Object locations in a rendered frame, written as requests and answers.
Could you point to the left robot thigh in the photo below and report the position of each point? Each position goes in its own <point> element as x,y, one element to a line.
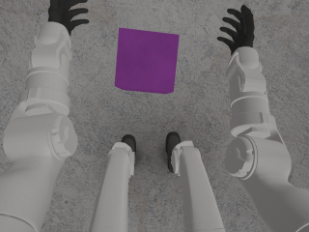
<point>111,210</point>

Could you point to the left robot hand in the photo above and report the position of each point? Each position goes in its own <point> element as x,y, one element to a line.
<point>59,11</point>

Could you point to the robot left forearm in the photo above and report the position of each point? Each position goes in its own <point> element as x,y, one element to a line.
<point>48,74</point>

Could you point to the robot right forearm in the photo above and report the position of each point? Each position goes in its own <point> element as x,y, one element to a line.
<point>248,97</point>

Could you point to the carton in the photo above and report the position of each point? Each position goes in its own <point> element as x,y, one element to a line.
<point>146,61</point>

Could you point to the robot left foot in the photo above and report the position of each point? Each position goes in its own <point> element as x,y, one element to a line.
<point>130,141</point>

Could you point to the robot left upper arm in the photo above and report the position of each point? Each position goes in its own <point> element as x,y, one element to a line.
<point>37,147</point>

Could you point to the right robot hand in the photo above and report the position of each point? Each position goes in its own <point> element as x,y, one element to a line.
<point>245,29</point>

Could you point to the robot right upper arm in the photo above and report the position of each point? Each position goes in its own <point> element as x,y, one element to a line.
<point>262,167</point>

